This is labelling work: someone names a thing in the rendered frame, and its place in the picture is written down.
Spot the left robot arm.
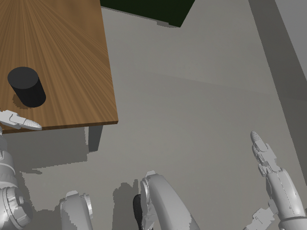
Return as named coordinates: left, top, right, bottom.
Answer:
left=0, top=126, right=33, bottom=230

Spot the armchair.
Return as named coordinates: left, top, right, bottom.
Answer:
left=100, top=0, right=195, bottom=27

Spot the left robot hand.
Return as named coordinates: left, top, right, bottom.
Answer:
left=0, top=110, right=42, bottom=130

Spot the right robot arm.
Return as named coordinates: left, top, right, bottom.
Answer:
left=278, top=217, right=307, bottom=230

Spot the coffee table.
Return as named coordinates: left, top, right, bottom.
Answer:
left=0, top=0, right=118, bottom=152

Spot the right robot foot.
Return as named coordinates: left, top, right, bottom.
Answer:
left=133, top=194, right=153, bottom=230

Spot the right robot hand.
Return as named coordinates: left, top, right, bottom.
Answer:
left=243, top=131, right=306, bottom=230

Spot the can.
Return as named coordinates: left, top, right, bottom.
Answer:
left=8, top=67, right=46, bottom=108

